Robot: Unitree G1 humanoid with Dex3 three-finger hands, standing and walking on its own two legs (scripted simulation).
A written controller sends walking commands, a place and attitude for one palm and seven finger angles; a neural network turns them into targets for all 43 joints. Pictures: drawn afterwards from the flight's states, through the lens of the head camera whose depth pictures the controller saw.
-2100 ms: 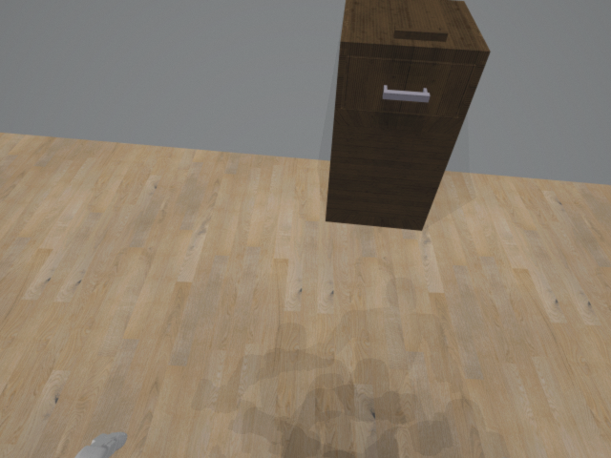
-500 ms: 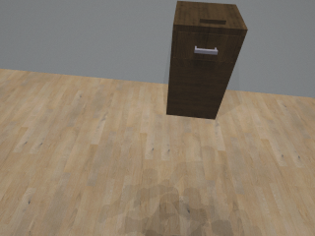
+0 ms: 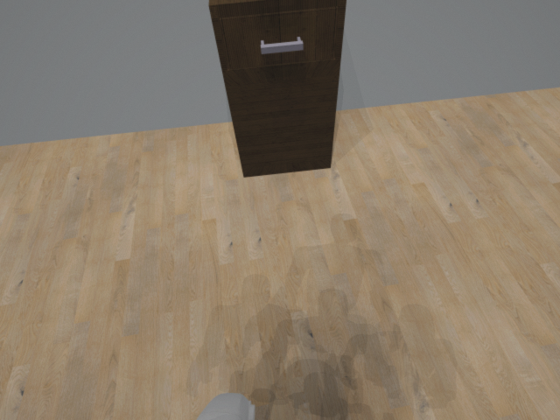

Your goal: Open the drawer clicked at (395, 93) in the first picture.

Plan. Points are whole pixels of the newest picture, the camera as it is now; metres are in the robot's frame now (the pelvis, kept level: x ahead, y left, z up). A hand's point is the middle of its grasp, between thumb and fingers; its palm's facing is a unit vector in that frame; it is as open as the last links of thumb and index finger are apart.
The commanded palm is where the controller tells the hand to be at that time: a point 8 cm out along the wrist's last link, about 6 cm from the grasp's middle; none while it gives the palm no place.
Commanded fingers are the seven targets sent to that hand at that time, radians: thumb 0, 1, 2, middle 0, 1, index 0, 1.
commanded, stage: walk to a spot facing it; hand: left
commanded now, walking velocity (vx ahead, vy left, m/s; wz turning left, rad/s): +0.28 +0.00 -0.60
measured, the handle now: (281, 44) +1.22 +0.12 -0.10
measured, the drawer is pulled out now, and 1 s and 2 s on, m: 0.00 0.00 0.00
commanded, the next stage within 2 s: turn to face it in 1.76 s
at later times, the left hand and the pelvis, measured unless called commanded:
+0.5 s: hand (134, 417) +0.13 +0.27 -0.18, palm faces -0.17 -0.97 -0.19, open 7.4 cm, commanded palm none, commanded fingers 0.00 0.90 0.90 -0.20 -0.30 -0.20 -0.30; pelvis +0.08 +0.07 +0.00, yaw -16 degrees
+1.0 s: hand (277, 258) +0.45 +0.06 -0.19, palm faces -0.62 -0.77 -0.11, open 7.4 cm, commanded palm none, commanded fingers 0.00 0.90 0.90 -0.20 -0.30 -0.20 -0.30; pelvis +0.26 +0.00 -0.02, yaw -36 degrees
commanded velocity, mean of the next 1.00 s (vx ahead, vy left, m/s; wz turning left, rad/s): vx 0.30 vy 0.00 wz -0.60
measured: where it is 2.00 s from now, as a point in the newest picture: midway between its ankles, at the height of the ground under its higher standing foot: (361, 320)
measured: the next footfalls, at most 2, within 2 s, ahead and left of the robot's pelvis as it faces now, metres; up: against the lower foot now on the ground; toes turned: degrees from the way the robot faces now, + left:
left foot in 0.44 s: +0.14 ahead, +0.16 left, +0.00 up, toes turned -13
right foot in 1.00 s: +0.33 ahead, -0.11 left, +0.00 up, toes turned -44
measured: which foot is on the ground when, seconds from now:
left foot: up 0.00-0.42, down 0.44-1.00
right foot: down 0.00-0.44, up 0.46-0.98, down 1.00-1.00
